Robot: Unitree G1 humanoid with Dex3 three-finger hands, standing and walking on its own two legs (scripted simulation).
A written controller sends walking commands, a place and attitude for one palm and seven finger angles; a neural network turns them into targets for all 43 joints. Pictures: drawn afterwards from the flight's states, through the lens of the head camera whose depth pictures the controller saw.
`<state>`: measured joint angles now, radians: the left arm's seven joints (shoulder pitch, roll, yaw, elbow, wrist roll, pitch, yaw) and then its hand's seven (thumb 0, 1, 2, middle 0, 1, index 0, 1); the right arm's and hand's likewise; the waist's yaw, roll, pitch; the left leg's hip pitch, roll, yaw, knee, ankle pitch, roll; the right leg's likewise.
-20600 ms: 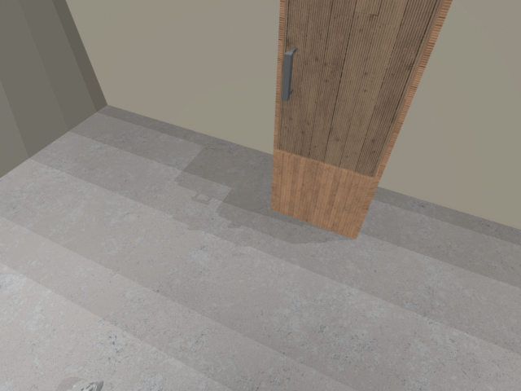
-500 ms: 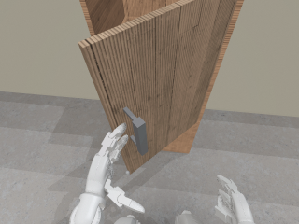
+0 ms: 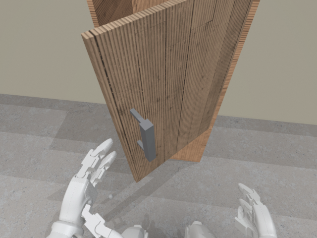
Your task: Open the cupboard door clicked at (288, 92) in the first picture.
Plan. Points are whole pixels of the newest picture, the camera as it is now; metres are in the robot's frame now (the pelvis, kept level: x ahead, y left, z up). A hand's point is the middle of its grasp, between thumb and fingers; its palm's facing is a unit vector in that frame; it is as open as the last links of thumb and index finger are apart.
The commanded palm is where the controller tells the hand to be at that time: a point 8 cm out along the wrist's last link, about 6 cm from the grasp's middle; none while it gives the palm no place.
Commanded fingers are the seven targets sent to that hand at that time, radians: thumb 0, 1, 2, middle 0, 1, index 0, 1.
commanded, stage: draw the hand back to the body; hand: left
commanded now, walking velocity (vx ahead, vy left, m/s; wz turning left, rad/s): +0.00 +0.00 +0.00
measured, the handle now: (143, 136) +0.34 +0.06 +0.07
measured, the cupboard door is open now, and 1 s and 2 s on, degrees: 46 46 46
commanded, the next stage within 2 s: step back with the hand held close in 1.52 s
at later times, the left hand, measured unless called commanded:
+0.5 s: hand (62, 190) +0.19 +0.18 +0.14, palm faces -0.02 -0.98 -0.17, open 16.0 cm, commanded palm +0.16 +0.24 +0.16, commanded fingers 0.00 -0.19 0.44 -0.16 -0.30 -0.16 -0.30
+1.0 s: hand out of the picture +0.21 +0.26 +0.22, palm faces +0.37 -0.83 -0.41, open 10.8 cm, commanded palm +0.16 +0.30 +0.24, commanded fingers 0.00 0.69 0.81 -0.19 -0.30 -0.19 -0.30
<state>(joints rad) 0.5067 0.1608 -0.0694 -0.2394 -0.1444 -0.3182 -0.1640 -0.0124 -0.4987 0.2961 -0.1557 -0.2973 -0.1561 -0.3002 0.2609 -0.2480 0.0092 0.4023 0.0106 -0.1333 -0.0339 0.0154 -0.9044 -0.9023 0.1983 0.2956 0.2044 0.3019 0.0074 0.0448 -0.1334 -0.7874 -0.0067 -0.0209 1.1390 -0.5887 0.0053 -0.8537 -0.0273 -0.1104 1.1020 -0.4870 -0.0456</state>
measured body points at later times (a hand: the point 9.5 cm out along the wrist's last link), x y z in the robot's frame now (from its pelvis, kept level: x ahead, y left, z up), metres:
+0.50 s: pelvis +0.00 +0.01 +0.04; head +0.01 +0.00 +0.49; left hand +0.19 +0.23 +0.15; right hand +0.19 -0.21 -0.02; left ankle -0.02 +0.12 -0.66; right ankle +0.03 -0.10 -0.66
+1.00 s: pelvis +0.02 +0.02 +0.08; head +0.00 -0.01 +0.53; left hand +0.18 +0.30 +0.24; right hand +0.21 -0.19 +0.00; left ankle -0.02 +0.12 -0.66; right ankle +0.03 -0.10 -0.66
